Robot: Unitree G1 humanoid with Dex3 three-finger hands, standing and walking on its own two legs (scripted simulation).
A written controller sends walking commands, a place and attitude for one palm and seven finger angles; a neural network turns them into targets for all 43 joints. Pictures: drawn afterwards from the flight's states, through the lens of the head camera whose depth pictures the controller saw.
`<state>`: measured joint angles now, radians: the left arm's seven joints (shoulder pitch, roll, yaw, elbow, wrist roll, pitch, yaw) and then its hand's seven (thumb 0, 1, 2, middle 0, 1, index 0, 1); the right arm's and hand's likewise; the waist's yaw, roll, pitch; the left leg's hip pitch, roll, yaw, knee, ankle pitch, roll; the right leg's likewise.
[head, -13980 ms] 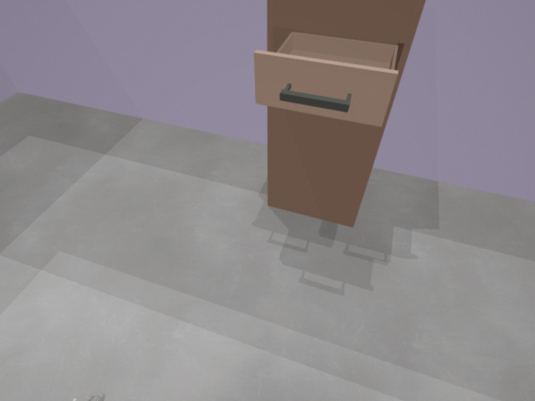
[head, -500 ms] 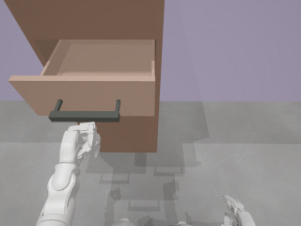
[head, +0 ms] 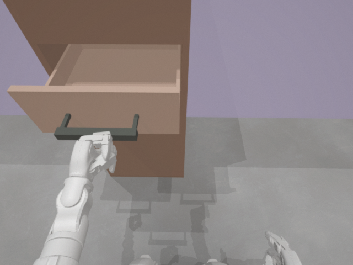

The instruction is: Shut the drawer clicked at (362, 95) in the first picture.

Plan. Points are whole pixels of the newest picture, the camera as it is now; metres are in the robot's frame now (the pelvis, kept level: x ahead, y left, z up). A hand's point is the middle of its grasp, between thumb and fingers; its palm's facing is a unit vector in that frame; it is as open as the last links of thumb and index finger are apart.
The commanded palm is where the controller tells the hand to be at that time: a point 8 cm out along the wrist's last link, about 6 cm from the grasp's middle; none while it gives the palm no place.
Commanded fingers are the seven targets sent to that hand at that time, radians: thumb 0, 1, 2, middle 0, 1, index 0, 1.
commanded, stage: push the drawer shut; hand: left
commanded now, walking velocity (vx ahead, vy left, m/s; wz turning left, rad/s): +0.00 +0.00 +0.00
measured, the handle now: (99, 126) +0.42 +0.20 +0.06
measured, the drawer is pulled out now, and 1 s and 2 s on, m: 0.18 0.06 0.00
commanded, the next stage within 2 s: pull the fist back off the drawer in 1.76 s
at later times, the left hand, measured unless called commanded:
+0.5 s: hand (116, 135) +0.40 +0.16 +0.05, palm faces -0.01 -1.00 -0.05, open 2.9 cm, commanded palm +0.39 +0.21 +0.06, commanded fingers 0.00 0.90 0.90 -1.40 -1.60 -1.40 -1.60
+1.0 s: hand (121, 113) +0.47 +0.16 +0.05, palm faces -0.01 -1.00 -0.03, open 3.0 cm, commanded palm +0.45 +0.21 +0.06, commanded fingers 0.00 0.90 0.90 -1.40 -1.60 -1.40 -1.60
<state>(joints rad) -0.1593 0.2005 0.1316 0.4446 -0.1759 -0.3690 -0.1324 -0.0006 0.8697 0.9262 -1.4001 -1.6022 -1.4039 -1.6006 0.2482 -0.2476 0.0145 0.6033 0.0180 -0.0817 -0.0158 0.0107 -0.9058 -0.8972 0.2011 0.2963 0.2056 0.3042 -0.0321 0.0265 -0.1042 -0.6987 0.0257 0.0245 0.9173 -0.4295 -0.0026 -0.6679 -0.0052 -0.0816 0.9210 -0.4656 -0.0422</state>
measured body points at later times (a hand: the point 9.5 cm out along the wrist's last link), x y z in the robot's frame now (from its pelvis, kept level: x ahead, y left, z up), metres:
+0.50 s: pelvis -0.02 +0.01 -0.01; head +0.05 +0.01 +0.44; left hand +0.39 +0.21 +0.06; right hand +0.07 -0.25 -0.13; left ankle +0.01 +0.12 -0.69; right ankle -0.01 -0.09 -0.69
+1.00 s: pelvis -0.02 +0.02 -0.02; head +0.08 +0.02 +0.42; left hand +0.46 +0.21 +0.06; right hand +0.00 -0.24 -0.14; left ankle +0.01 +0.12 -0.69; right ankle -0.01 -0.09 -0.69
